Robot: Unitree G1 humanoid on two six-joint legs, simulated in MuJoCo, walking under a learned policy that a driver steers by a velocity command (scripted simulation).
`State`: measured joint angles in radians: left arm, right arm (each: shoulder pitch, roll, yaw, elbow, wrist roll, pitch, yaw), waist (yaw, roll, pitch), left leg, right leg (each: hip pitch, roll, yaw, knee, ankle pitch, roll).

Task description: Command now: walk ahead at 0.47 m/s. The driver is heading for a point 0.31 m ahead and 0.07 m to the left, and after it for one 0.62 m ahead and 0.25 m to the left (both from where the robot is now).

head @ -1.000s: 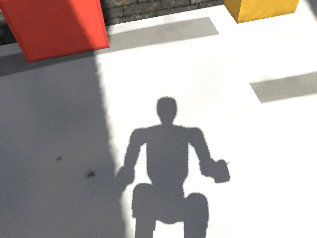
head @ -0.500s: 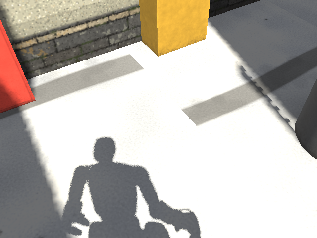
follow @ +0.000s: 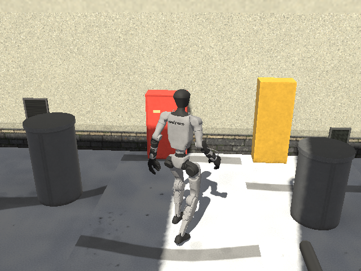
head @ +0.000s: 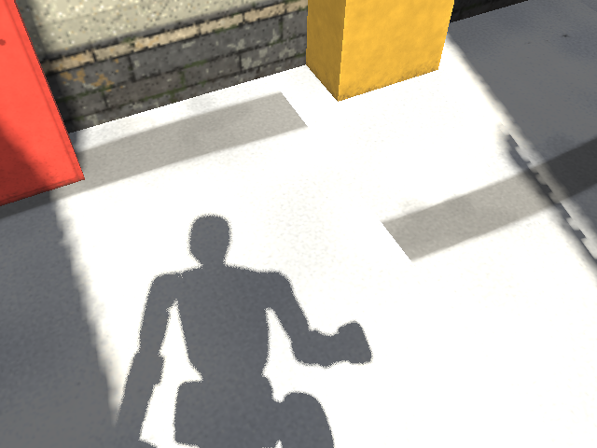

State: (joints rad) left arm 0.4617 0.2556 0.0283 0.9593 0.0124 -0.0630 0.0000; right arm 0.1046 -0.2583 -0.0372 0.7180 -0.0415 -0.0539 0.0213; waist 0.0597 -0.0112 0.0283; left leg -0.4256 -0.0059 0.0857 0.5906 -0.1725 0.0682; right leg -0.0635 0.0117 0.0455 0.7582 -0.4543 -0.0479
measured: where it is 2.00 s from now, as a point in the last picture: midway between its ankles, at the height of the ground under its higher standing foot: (305, 412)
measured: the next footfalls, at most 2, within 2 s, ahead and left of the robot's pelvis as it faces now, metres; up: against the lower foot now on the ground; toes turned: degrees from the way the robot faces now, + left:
right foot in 0.46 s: +0.42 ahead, -0.09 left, +0.00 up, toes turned +4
left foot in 0.94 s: +0.57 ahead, +0.16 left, +0.00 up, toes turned +27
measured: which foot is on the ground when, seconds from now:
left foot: down 0.00-0.46, up 0.48-0.92, down 0.94-1.00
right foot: up 0.00-0.44, down 0.46-0.96, up 0.98-1.00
